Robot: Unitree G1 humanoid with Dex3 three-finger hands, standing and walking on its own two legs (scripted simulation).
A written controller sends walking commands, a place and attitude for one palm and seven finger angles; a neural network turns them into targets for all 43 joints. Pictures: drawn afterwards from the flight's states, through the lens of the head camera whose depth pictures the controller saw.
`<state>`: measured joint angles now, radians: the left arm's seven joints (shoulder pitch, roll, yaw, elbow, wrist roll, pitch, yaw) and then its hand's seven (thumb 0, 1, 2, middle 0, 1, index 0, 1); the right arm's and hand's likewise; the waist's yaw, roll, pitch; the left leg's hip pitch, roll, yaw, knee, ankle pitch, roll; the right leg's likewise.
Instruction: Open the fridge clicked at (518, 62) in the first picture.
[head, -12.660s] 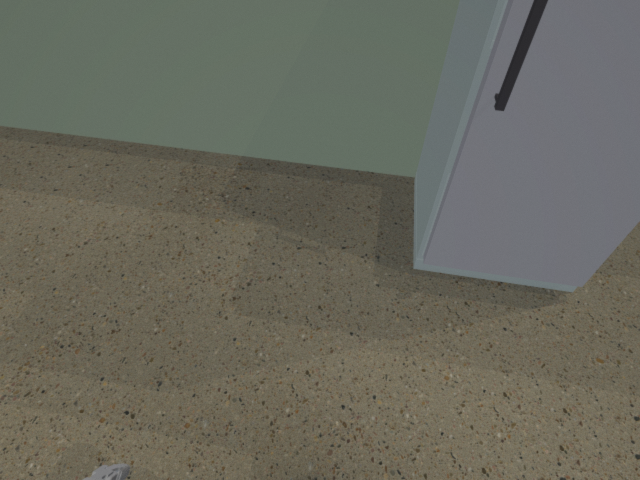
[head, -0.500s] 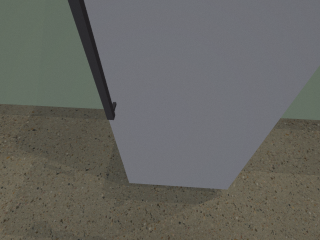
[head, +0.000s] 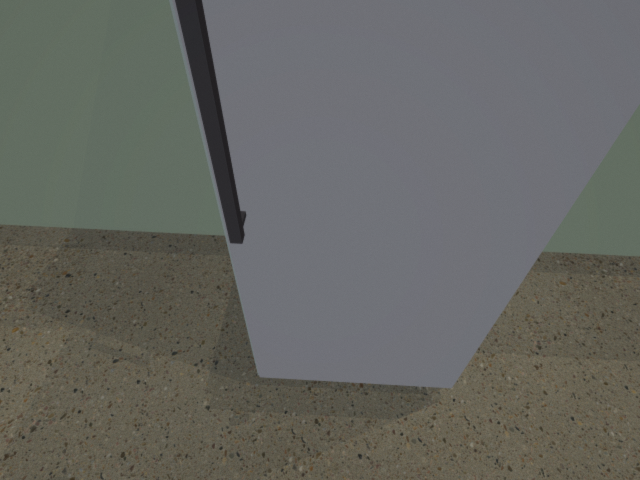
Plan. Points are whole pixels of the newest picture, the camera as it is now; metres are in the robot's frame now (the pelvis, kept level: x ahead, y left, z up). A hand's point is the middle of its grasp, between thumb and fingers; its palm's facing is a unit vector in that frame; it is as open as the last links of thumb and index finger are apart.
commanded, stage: come to a stop and stand still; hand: left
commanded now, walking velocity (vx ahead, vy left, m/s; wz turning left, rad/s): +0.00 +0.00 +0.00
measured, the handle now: (221, 133) +0.50 +0.18 +0.19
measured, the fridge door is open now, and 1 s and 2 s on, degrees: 0 0 0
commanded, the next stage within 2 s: look again from close up in 0.32 s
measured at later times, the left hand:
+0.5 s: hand out of the picture +0.01 +0.18 -0.18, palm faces +0.03 -0.98 -0.21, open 7.3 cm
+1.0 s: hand out of the picture -0.04 +0.16 -0.18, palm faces +0.05 -0.99 -0.16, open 7.4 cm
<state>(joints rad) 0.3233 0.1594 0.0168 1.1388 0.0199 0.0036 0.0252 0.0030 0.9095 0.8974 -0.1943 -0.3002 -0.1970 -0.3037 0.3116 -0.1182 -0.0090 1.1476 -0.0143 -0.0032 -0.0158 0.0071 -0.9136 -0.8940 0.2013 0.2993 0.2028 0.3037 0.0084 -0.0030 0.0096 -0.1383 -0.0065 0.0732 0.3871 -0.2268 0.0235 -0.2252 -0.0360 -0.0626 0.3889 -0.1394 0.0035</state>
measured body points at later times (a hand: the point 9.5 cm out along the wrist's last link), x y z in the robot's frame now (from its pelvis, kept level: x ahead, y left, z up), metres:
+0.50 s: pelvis -0.01 +0.01 -0.01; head -0.03 +0.00 +0.44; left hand +0.01 +0.23 -0.16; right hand +0.01 -0.22 -0.16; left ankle -0.01 +0.10 -0.74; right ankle +0.04 -0.12 -0.74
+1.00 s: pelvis -0.02 +0.00 +0.00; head -0.03 +0.00 +0.45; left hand -0.04 +0.21 -0.17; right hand -0.04 -0.21 -0.17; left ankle -0.01 +0.10 -0.74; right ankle +0.05 -0.12 -0.74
